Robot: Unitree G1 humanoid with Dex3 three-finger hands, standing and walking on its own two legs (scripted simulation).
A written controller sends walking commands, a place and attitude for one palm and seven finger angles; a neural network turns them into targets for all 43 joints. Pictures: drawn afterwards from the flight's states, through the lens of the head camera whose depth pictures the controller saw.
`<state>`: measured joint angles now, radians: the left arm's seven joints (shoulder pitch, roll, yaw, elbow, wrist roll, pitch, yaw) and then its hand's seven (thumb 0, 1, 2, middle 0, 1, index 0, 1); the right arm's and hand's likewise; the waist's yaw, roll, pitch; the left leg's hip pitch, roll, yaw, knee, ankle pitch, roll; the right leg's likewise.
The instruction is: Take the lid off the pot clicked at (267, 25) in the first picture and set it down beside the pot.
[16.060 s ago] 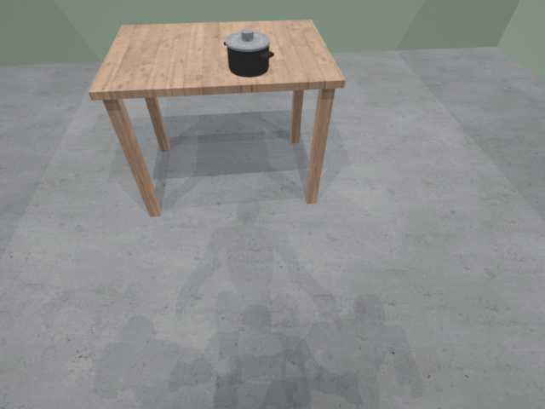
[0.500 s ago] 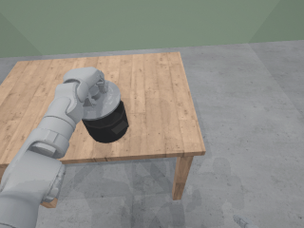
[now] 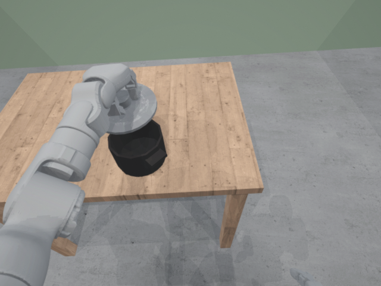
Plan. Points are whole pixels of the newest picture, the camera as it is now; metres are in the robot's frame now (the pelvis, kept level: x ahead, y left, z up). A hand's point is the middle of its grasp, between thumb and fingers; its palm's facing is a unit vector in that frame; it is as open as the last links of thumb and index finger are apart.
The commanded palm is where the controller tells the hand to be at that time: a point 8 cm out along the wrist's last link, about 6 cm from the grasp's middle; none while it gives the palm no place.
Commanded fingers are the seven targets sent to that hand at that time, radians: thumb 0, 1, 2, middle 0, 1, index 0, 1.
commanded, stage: lift the lid straight up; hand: left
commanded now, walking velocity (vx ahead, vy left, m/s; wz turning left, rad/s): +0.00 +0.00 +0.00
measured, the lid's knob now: (120, 99) +0.50 +0.16 +0.13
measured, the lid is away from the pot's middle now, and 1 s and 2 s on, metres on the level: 0.01 0.03 0.16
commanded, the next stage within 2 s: move the lid sideways beside the pot in 0.68 s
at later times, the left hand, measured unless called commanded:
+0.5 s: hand (109, 85) +0.47 +0.16 +0.18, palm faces -0.25 -0.06 -0.97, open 7.2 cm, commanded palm +0.46 +0.16 +0.26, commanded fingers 0.00 0.78 0.82 -0.89 -1.07 -0.87 -1.05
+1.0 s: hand (102, 85) +0.47 +0.18 +0.19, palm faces -0.27 -0.03 -0.96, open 7.2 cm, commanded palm +0.46 +0.18 +0.26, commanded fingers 0.00 0.78 0.82 -0.89 -1.07 -0.87 -1.05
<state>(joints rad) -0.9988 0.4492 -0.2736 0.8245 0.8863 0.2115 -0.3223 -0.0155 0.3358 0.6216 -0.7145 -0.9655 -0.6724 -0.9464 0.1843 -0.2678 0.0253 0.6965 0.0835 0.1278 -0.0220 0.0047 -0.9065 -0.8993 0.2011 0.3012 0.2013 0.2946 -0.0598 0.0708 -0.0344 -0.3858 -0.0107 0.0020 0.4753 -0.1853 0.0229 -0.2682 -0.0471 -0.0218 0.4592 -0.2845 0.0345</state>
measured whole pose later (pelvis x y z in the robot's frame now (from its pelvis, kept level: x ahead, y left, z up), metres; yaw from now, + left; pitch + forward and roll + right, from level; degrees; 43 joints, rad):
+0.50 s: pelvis +0.01 +0.00 +0.00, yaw +0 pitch +5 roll +0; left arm -1.07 0.49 -0.26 0.80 0.90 0.26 -0.42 -0.02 0.34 0.62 -0.72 -0.97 -0.67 -0.95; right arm 0.19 -0.29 0.02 0.68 0.08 0.11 -0.02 0.01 -0.91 -0.90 0.20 0.30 0.20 0.29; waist -0.06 0.07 -0.03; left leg -0.36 -0.01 0.00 0.46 -0.19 0.02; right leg -0.24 -0.04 -0.02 0.44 -0.28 0.03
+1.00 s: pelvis +0.00 +0.00 +0.00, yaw +0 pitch +5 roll +0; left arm -1.11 0.50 -0.25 0.84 0.92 0.23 -0.43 -0.02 0.33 0.62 -0.72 -0.97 -0.67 -0.95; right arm 0.18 -0.27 0.03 0.68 0.08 0.11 -0.03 0.00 -0.91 -0.90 0.20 0.30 0.20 0.29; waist -0.06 0.07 -0.02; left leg -0.37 -0.01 0.00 0.45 -0.17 0.02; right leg -0.26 -0.05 -0.02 0.44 -0.27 0.04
